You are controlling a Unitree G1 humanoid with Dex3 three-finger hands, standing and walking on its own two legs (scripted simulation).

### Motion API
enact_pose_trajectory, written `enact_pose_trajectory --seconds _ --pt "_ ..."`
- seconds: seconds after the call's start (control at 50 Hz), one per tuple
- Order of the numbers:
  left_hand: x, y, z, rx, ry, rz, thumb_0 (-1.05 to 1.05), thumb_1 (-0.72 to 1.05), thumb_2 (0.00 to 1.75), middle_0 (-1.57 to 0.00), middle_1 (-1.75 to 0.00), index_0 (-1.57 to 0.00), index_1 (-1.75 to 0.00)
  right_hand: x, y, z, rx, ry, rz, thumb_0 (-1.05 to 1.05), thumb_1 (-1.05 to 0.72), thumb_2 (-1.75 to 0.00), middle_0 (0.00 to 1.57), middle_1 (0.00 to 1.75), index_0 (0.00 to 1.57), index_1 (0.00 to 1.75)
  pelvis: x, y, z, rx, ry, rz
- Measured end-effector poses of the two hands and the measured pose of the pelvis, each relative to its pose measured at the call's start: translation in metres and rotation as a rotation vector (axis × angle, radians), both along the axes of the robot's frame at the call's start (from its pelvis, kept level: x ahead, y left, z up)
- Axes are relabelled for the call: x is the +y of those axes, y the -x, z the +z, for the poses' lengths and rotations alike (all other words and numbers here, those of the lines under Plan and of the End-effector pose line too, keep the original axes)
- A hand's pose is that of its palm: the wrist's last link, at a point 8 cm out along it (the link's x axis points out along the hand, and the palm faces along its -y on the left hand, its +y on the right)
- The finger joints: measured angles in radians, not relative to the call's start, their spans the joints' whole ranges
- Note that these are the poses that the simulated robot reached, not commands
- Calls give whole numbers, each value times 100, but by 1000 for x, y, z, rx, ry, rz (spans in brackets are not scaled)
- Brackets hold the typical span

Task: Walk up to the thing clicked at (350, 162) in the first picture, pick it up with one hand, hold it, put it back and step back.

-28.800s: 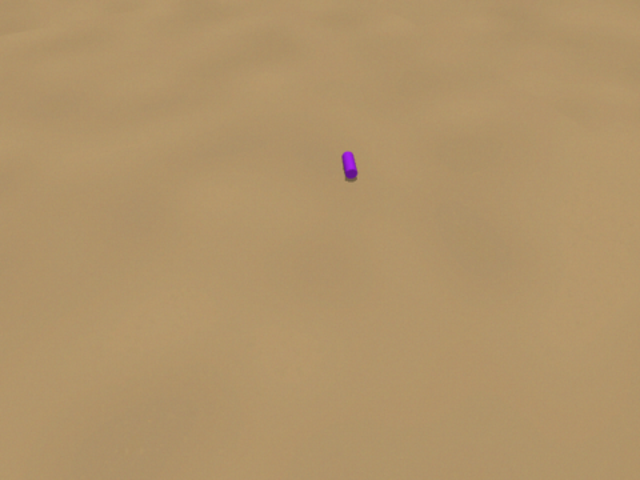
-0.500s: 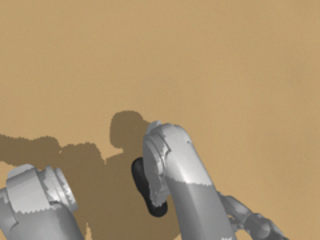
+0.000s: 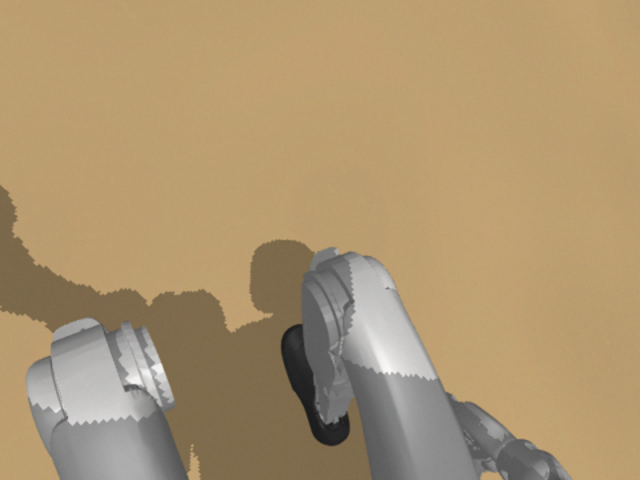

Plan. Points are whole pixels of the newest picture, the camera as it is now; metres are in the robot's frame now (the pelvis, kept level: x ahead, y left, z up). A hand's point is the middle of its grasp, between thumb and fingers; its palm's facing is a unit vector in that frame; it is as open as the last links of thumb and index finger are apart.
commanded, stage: withdraw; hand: left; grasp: from above
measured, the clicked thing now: out of the picture +0.45 +0.36 -0.28
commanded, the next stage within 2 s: home in 0.72 s
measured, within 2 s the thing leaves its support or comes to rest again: neither
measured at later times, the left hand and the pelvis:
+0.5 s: hand out of the picture +0.41 +0.36 -0.09, palm faces -0.51 -0.17 -0.84, open 14.0 cm; pelvis -0.02 -0.01 +0.06, yaw +6 degrees
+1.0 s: hand out of the picture +0.44 +0.37 -0.08, palm faces -0.33 -0.13 -0.94, open 13.1 cm; pelvis -0.01 -0.01 +0.04, yaw +6 degrees
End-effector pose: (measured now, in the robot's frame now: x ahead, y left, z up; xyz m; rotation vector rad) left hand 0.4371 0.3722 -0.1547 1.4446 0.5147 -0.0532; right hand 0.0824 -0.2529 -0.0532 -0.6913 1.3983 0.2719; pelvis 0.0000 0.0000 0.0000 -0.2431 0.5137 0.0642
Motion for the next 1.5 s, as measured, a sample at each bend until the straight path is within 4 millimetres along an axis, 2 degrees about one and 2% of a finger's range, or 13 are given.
enact_pose_trajectory --seconds 0.1,0.2,0.32,0.42,0.52,0.66,0.74,0.86,1.0,1.1,1.2,1.3,1.5 --pt "13 -3 54 -63 -63 16 0 -50 98 -10 -100 -10 -99 -2 -15 -5 -42 -36 -69 0 -91 -90 20 30 20 30 0 -4 8 48 -10 15" --pt "19 3 107 -3 -101 56 0 -51 99 -9 -100 -10 -99 -1 -33 -5 -97 -93 -136 0 -91 -90 20 30 20 30 -1 -1 27 73 -38 34" --pt "6 12 144 124 -49 57 0 -51 100 -9 -100 -9 -100 -3 -39 9 -129 -109 -176 0 -91 -90 20 30 20 30 -6 7 55 75 -71 54" --pt "-7 15 144 184 5 11 0 -52 101 -9 -100 -9 -101 -16 -27 22 -126 -49 -186 0 -91 -90 20 30 20 30 -11 14 63 67 -84 59" --pt "-12 19 121 191 42 -41 0 -52 101 -9 -100 -9 -101 -32 -6 25 -83 36 -183 0 -91 -90 20 30 20 30 -15 17 54 51 -86 56" --pt "-7 25 78 157 30 -87 0 -51 100 -10 -100 -9 -100 -37 20 9 2 102 -176 0 -90 -90 20 30 20 30 -14 19 28 29 -78 50" --pt "-3 20 70 86 1 -89 0 -50 99 -10 -100 -10 -99 -29 27 -4 28 94 -186 0 -90 -90 20 30 20 30 -12 17 17 27 -73 48" --pt "2 3 89 -16 -53 -42 0 -48 96 -11 -98 -12 -97 -11 21 -16 3 37 -223 0 -90 -89 20 30 20 30 -9 12 17 63 -71 50" --pt "0 -3 132 -1 -41 58 0 -29 92 -19 -80 -18 -80 3 2 -5 -58 -46 -281 0 -90 -89 20 30 20 30 -6 6 43 109 -71 55" --pt "-4 23 170 48 60 141 0 -1 87 -21 -60 -20 -60 3 -11 20 -85 -87 -313 0 -90 -89 20 30 20 30 -5 3 76 121 -86 64" --pt "-13 69 207 65 234 220 0 34 84 -21 -43 -20 -43 -2 -35 54 -142 -99 -298 0 -90 -90 20 30 20 30 -8 3 113 113 -103 72" --pt "-28 121 246 25 417 277 0 64 87 -21 -35 -21 -35 -3 -72 96 -261 -105 -260 0 -91 -90 20 30 20 30 -11 4 149 85 -115 85" --pt "-52 197 321 -30 657 505 1 85 89 -21 -31 -21 -30 27 -148 191 -549 -206 -184 0 -91 -90 20 30 20 30 -13 2 224 -3 -142 123"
